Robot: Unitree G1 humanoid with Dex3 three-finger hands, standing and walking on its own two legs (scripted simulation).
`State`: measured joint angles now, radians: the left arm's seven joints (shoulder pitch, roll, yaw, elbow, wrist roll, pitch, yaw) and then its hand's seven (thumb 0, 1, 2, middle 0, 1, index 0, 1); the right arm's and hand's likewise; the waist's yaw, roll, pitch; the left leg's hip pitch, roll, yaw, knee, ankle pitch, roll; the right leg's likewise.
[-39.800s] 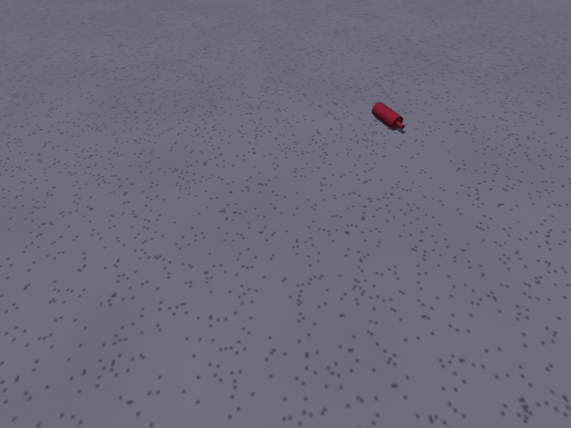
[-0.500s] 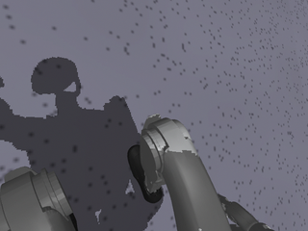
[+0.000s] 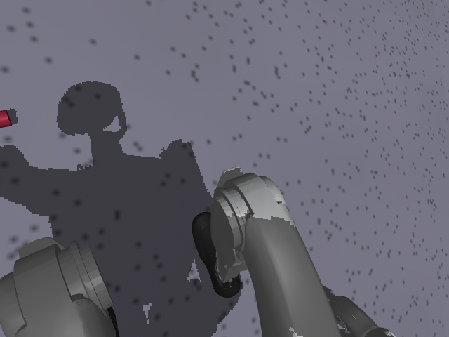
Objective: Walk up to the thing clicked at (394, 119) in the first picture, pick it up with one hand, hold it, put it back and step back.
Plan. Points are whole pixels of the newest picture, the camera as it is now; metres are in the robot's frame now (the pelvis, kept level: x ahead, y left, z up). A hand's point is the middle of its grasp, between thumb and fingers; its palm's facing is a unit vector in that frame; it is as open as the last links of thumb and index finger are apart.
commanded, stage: settle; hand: left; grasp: from above
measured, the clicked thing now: out of the picture +0.48 +0.34 -0.26
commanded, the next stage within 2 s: lift in 0.58 s
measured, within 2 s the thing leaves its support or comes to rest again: leaves its support in 0.02 s
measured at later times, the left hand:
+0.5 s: hand out of the picture +0.46 +0.37 -0.14, palm faces -0.48 -0.09 -0.87, open 10.7 cm
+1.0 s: hand out of the picture +0.44 +0.36 -0.08, palm faces -0.51 -0.12 -0.85, open 10.7 cm
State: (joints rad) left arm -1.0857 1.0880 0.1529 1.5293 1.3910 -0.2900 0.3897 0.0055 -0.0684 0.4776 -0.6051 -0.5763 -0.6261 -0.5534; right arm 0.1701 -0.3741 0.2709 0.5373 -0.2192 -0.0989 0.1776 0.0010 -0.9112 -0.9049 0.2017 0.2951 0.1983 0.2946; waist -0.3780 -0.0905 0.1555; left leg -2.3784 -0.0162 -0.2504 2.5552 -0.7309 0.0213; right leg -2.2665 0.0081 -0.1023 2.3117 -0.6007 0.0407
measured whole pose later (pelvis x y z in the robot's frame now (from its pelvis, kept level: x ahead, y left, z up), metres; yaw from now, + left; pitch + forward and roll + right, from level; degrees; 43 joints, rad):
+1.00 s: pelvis -0.01 +0.00 +0.07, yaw +7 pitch +37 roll -12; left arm -0.94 0.82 0.08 1.13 1.19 -0.21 0.04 0.01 -0.05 0.40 -0.66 -0.50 -0.68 -0.48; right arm 0.24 -0.31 0.08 0.57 -0.08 0.09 0.11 0.00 -0.92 -0.91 0.20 0.30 0.20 0.29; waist -0.26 0.05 -0.05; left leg -2.26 -0.03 -0.12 2.27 -0.66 0.04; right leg -2.18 -0.05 -0.02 2.11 -0.59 0.04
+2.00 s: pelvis +0.03 -0.02 +0.35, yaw +12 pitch +17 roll -2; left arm -0.33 0.47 -0.13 0.80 1.02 -0.15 0.10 0.00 -0.09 0.53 -0.59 -0.60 -0.61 -0.59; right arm 0.22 -0.25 -0.03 0.73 0.03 0.02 -0.05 0.01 -0.90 -0.90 0.20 0.30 0.20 0.29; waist -0.07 0.05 -0.14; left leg -1.05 0.04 -0.03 1.26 -0.50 -0.02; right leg -1.06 -0.03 0.00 1.20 -0.43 0.04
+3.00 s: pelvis +0.09 +0.00 +0.45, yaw +11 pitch +6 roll +0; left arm -0.27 0.42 -0.19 0.74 1.03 -0.10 -0.01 0.00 -0.05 0.49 -0.61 -0.53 -0.63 -0.50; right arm 0.23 -0.25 -0.06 0.71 0.03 0.05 -0.04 0.01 -0.89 -0.89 0.20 0.29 0.20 0.29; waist -0.02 0.03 -0.06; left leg -0.43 0.04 0.03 0.68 -0.36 -0.01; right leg -0.46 -0.04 0.03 0.65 -0.30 0.05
